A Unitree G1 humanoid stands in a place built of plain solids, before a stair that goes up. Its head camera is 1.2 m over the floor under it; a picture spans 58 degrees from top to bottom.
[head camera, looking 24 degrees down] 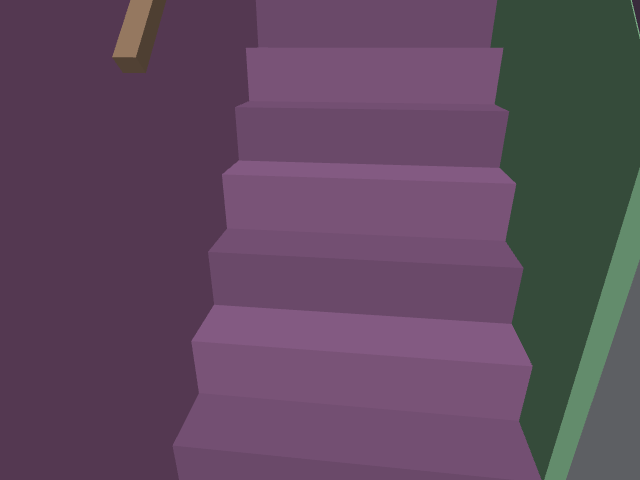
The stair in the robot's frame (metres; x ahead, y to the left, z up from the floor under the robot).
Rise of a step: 0.20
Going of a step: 0.20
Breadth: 0.97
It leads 7 degrees to the right of straight ahead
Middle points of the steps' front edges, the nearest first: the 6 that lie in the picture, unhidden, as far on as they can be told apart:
0.80 -0.08 0.20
1.00 -0.10 0.40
1.20 -0.12 0.60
1.40 -0.15 0.80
1.60 -0.17 1.00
1.80 -0.19 1.20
